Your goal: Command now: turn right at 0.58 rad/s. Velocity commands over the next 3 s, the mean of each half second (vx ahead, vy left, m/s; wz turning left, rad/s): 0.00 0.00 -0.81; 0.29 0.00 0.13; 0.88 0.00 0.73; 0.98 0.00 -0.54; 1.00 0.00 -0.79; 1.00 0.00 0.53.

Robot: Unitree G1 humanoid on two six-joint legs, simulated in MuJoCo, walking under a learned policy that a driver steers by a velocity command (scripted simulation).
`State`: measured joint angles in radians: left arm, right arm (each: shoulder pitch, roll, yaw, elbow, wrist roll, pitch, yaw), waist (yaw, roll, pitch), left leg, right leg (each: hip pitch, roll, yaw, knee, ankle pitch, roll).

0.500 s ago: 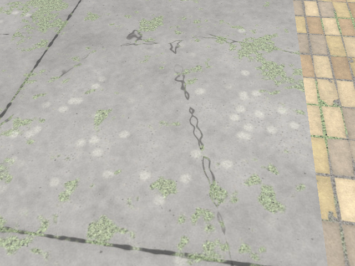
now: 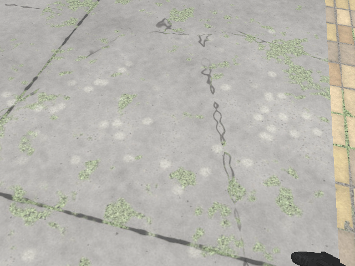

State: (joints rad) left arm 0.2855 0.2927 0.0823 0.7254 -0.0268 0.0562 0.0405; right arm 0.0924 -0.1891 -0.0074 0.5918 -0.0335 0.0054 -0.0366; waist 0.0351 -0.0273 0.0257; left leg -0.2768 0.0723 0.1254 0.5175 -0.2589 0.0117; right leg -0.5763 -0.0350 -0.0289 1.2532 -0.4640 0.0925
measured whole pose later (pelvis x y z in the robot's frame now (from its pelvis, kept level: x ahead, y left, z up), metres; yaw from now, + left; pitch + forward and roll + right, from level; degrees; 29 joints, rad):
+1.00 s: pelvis +0.12 -0.01 -0.01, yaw -20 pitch +4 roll +0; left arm 0.18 0.24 0.03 0.66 0.04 -0.07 -0.03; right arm 0.51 -0.20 -0.06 0.78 -0.02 -0.08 0.03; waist -0.07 -0.04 -0.09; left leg -0.15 -0.09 -0.04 0.53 -0.45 0.09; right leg -0.56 -0.02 0.03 1.17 -0.41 0.00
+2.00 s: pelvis +0.94 -0.01 -0.01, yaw -14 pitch +1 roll +2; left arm 0.05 0.32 0.05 0.69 0.02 0.00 -0.08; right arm 0.51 -0.30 -0.05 0.92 -0.02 -0.11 -0.01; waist -0.06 -0.03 0.03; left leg 0.18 -0.02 0.28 0.21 -0.40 -0.02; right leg -0.81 -0.08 -0.11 0.94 0.00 -0.12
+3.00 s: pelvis +1.80 -0.42 -0.02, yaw -19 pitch +3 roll +0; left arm -0.07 0.25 -0.04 0.58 0.06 -0.10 0.00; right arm 0.53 -0.30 -0.08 0.89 0.02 -0.07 0.01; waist -0.14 0.01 0.01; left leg -0.01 -0.12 -0.26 0.68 -0.50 0.10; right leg -0.52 -0.02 0.04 0.54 -0.12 0.00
